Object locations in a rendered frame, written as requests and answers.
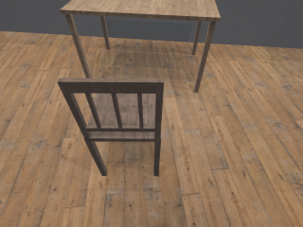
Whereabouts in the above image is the table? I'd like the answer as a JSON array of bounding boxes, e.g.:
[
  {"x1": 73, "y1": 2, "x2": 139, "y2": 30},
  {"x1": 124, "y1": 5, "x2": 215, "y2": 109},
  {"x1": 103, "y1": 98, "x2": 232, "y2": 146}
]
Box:
[{"x1": 60, "y1": 0, "x2": 221, "y2": 93}]

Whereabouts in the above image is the chair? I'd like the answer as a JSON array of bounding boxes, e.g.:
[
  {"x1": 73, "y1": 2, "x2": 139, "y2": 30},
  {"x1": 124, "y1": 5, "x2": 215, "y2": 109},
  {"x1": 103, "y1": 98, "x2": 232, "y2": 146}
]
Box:
[{"x1": 57, "y1": 78, "x2": 164, "y2": 176}]

